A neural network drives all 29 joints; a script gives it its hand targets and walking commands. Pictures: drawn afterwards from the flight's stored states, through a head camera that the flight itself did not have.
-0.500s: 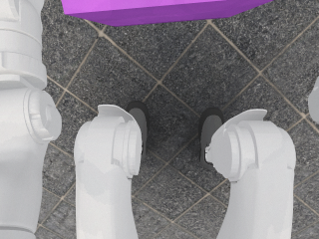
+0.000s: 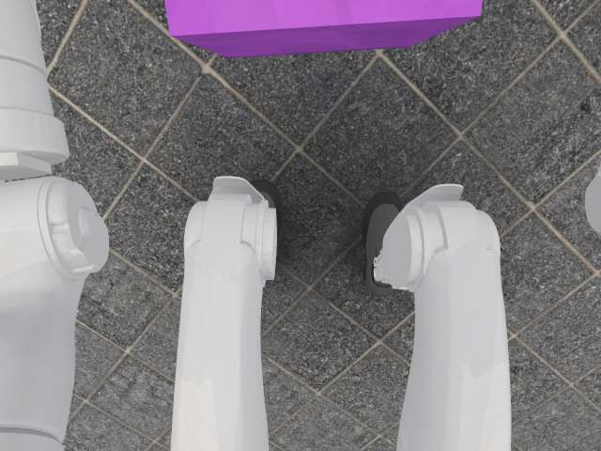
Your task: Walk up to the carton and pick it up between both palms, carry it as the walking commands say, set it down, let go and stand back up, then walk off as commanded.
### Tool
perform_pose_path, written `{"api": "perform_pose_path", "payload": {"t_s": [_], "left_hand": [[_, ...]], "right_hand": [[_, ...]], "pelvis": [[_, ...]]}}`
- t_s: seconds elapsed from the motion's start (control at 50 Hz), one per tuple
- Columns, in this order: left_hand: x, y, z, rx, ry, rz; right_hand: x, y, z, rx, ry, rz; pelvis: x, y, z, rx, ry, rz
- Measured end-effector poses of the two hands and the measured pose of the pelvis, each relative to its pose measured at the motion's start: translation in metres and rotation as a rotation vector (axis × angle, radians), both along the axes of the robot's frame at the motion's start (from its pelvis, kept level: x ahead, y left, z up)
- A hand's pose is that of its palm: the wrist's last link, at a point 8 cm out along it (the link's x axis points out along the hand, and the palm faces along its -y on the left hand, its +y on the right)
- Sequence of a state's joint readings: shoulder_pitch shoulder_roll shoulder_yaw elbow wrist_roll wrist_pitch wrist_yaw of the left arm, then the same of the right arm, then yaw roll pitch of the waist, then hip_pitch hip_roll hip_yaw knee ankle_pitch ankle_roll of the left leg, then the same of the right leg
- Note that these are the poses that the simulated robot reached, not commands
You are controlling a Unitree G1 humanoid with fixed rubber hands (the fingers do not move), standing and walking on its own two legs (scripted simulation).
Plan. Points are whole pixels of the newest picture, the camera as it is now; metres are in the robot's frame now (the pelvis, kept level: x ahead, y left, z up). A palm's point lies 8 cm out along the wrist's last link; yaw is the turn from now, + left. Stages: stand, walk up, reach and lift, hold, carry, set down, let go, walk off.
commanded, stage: set down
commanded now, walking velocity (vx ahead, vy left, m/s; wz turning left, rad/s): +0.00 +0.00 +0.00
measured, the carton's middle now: out of the picture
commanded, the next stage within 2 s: let go in 0.84 s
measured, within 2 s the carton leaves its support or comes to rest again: neither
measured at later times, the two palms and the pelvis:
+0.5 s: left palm out of the picture +0.56 +0.28 +0.03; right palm out of the picture +0.61 -0.20 +0.03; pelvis +0.00 +0.00 +0.13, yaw +0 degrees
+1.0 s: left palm out of the picture +0.56 +0.27 +0.13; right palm out of the picture +0.60 -0.19 +0.13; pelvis +0.05 +0.01 +0.22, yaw -1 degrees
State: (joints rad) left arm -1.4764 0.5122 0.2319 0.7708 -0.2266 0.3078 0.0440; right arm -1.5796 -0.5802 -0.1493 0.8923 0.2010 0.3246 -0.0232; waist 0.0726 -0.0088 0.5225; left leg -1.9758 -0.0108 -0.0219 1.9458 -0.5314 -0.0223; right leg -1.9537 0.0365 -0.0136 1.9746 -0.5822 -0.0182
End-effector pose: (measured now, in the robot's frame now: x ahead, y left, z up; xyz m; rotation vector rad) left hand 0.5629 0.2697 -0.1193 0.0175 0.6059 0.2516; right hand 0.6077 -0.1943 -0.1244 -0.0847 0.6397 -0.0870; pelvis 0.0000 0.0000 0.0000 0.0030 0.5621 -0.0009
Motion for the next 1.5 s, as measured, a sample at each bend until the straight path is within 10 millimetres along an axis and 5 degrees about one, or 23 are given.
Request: {"api": "perform_pose_path", "payload": {"t_s": [0.66, 0.76, 0.96, 1.08, 1.26, 1.5], "left_hand": [[-0.008, 0.010, 0.199, 0.012, 0.031, -0.024], [-0.004, 0.010, 0.222, 0.006, 0.039, -0.025], [-0.003, 0.001, 0.243, 0.015, 0.077, -0.036], [-0.017, -0.002, 0.252, 0.043, 0.100, -0.111], [-0.063, 0.003, 0.282, 0.064, 0.154, -0.171], [-0.153, -0.022, 0.333, 0.058, 0.176, -0.205]], "right_hand": [[0.003, -0.007, 0.211, 0.016, 0.000, 0.004], [0.003, -0.010, 0.232, 0.011, 0.018, 0.003], [0.001, 0.002, 0.249, -0.003, 0.058, 0.025], [-0.026, -0.005, 0.258, -0.063, 0.062, -0.011], [-0.084, -0.027, 0.284, -0.099, 0.091, -0.021], [-0.172, -0.030, 0.327, -0.089, 0.107, 0.021]], "pelvis": [[0.004, 0.004, 0.182, -0.003, -0.050, -0.002], [0.010, 0.007, 0.207, -0.008, -0.035, -0.002], [0.043, 0.013, 0.220, -0.009, 0.202, -0.006], [0.067, 0.016, 0.238, -0.009, 0.210, -0.007], [0.100, 0.021, 0.267, -0.003, 0.134, -0.018], [0.119, 0.013, 0.296, -0.003, -0.105, -0.016]]}}
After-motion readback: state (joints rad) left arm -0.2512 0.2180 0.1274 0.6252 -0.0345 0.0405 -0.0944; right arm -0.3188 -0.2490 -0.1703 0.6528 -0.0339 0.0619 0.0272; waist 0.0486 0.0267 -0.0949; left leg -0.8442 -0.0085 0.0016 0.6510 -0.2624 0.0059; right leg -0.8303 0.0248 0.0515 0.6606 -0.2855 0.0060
